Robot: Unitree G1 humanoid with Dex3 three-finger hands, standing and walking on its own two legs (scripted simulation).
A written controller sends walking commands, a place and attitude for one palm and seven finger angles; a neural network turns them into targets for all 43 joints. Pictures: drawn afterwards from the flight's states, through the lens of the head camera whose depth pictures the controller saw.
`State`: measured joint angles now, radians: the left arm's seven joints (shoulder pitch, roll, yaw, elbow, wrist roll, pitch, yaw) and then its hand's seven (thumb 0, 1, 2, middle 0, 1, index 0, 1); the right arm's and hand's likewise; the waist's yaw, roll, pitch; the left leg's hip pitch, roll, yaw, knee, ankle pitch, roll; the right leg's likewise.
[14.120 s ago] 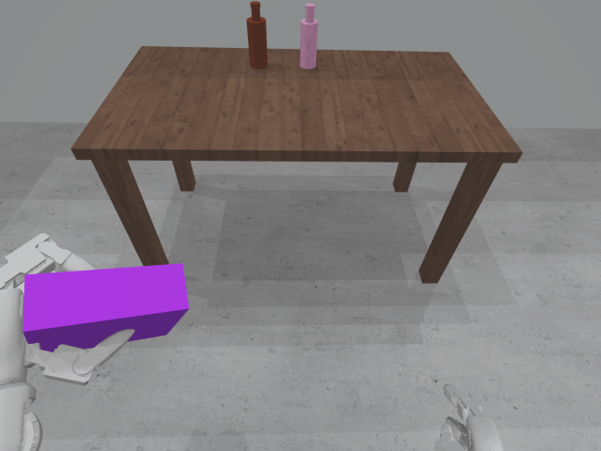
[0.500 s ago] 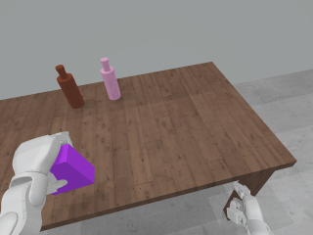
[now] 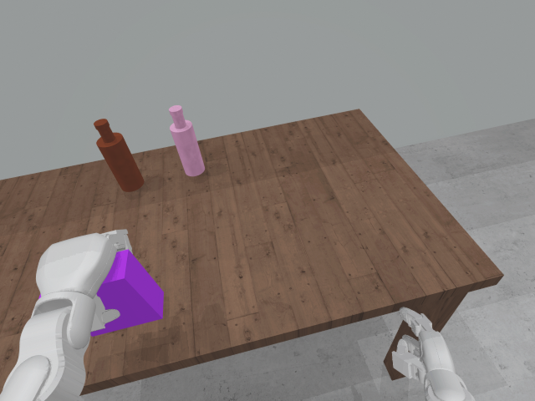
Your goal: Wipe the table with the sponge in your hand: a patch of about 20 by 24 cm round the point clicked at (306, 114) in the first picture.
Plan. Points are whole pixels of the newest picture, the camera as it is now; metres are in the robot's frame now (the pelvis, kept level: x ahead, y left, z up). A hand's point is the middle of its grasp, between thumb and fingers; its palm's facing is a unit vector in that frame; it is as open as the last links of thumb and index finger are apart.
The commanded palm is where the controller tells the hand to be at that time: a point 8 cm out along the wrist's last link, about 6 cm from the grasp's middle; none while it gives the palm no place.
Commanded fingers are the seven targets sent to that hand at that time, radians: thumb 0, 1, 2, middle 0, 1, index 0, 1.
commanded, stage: turn the palm down, sponge in hand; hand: left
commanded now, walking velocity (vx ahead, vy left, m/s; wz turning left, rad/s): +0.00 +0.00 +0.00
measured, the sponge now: (116, 302) +0.21 +0.29 +0.04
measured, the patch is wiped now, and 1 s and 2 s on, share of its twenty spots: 0.00 0.00 0.00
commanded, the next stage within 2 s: move the sponge above the wiping area in 0.08 s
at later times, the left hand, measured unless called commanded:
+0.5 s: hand (105, 281) +0.22 +0.29 +0.08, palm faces +0.01 -0.08 -1.00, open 9.1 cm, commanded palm +0.20 +0.28 +0.14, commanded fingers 0.00 0.10 1.30 -1.20 -1.60 -1.20 -1.60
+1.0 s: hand (120, 278) +0.24 +0.28 +0.06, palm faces -0.01 -0.08 -1.00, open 9.1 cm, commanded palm +0.22 +0.28 +0.12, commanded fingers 0.00 0.10 1.30 -1.20 -1.60 -1.20 -1.60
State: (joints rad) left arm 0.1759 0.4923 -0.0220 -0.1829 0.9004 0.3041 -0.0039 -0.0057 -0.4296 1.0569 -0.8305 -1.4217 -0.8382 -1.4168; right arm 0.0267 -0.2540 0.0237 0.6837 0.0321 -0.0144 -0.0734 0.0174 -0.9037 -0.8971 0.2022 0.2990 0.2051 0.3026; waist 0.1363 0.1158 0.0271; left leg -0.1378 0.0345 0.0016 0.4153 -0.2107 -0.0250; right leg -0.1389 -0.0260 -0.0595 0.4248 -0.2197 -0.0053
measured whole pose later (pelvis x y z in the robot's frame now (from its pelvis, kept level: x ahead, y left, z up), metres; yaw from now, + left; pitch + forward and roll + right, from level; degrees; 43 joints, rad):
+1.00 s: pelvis +0.00 +0.01 +0.00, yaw +0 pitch -3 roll +0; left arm 0.06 0.42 -0.10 0.00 0.95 0.34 0.06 -0.01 -0.43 1.06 -0.83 -1.42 -0.84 -1.42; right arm 0.03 -0.24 0.02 0.70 0.04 -0.02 -0.07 0.02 -0.90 -0.90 0.20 0.30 0.20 0.30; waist 0.12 0.10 0.01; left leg -0.16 0.02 0.01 0.41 -0.20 -0.02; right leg -0.16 -0.03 -0.05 0.42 -0.21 0.00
